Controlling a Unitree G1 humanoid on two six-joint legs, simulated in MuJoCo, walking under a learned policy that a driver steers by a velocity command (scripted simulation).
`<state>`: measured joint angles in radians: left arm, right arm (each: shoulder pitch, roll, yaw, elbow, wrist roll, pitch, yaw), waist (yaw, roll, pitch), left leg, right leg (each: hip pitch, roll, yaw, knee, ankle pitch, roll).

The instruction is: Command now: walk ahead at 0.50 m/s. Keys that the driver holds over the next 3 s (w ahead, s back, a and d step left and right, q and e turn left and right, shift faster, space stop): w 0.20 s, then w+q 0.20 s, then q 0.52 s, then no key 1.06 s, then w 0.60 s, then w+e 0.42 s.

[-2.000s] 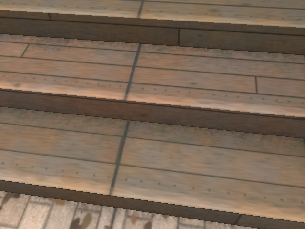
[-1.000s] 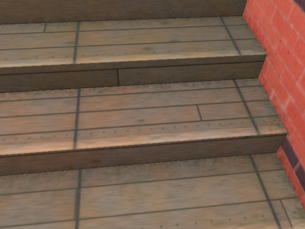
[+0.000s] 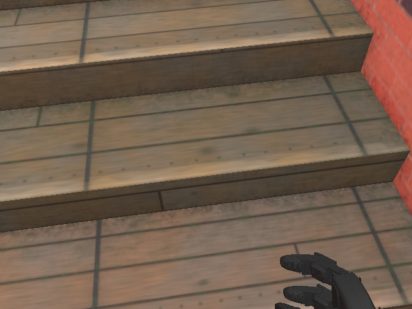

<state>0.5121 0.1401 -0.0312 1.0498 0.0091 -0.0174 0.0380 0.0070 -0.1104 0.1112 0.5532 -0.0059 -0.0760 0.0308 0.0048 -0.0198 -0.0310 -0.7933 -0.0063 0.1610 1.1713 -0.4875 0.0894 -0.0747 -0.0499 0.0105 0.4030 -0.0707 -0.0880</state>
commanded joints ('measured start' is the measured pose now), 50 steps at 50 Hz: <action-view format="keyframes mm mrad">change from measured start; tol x32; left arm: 1 -38 102 46 -97 37 -76 -71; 22 -859 -86 -112 -628 1 -103 -92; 28 -25 357 90 -416 79 -81 -41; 33 -399 3 28 -315 13 -45 -8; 50 -335 286 143 -338 -11 22 9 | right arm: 1 551 -328 -142 173 -55 32 -31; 9 285 -35 -78 390 -34 10 32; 20 701 -85 -93 489 -1 46 -90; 50 61 -175 -174 -9 34 119 -19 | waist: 1 -212 378 -407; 4 -3 40 146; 26 221 414 -224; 28 194 -337 -633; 34 -50 -78 34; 50 28 -73 14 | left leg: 1 849 380 -1305 -953 -120 363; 9 243 168 -212 -860 140 43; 20 811 278 -502 -958 183 115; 23 514 238 -355 -1172 553 114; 26 753 187 -260 -673 1807 6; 27 455 104 -234 -332 1391 -44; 28 281 -109 -333 89 240 -84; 29 225 -113 -472 471 146 -110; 36 -16 31 -240 644 202 7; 50 298 87 -41 -413 185 -67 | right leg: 1 -572 202 224 1238 -132 -41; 18 -1643 -114 2 1601 -164 107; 25 -435 89 -192 707 -267 17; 28 337 -453 847 73 269 -293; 34 -464 -285 91 84 -183 -45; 50 -119 -346 -175 -74 -214 -65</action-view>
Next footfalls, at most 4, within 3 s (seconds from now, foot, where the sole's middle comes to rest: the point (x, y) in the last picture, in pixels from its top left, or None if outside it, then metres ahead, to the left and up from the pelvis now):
0.52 right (282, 265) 0.52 -0.15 -0.52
1.06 left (182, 279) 0.48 0.11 -0.52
1.40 right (266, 252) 0.56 -0.12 -0.52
2.60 left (83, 165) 0.76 0.39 -0.37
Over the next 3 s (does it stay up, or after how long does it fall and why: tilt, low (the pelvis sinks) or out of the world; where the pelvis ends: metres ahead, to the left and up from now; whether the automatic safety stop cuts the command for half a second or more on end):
stays up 0.79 0.31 0.40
